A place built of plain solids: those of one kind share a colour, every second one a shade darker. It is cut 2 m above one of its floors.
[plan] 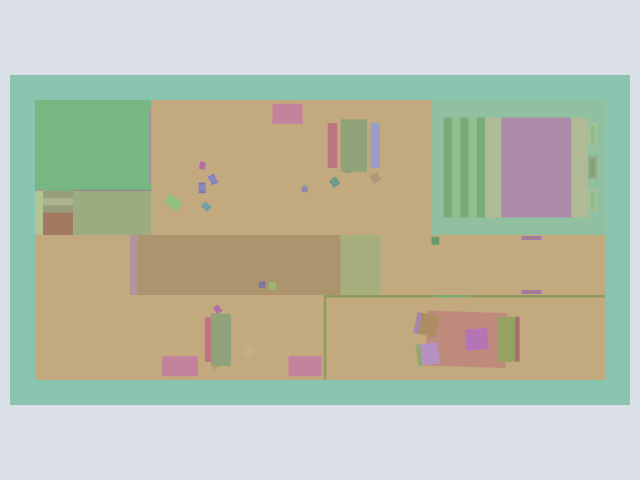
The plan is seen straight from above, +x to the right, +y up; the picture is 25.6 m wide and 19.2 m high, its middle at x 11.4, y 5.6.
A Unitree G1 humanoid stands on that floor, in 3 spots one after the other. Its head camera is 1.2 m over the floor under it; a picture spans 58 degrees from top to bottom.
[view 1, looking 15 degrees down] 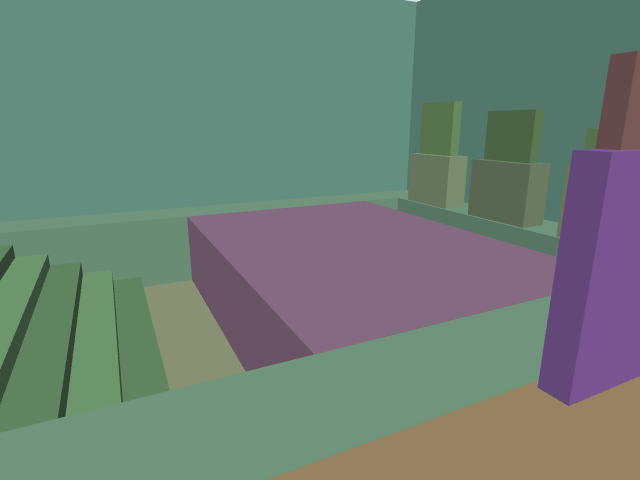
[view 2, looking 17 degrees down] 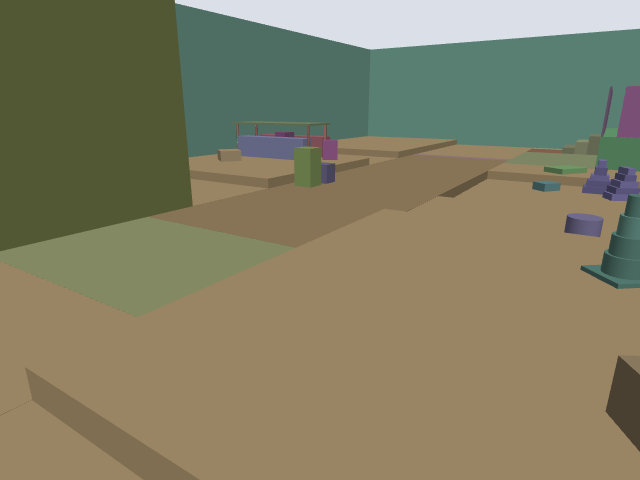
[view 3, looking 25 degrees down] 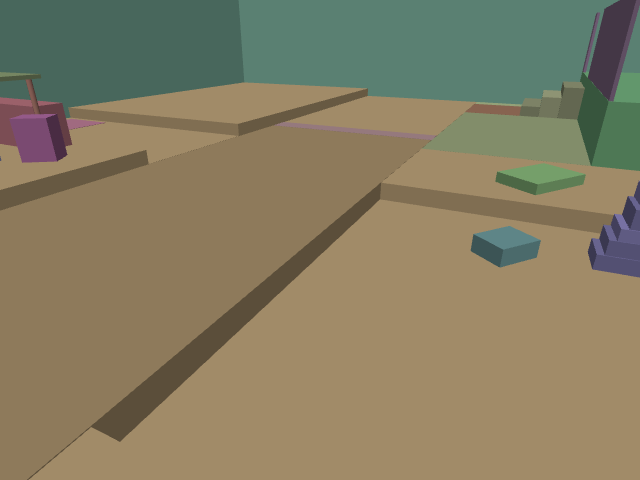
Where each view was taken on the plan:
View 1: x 17.76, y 4.60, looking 64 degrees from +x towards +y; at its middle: floor_bridgeS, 4.64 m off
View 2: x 15.20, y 7.70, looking -147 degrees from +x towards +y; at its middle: floor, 3.56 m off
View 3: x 9.82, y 6.97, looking -154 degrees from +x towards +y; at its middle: floor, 2.95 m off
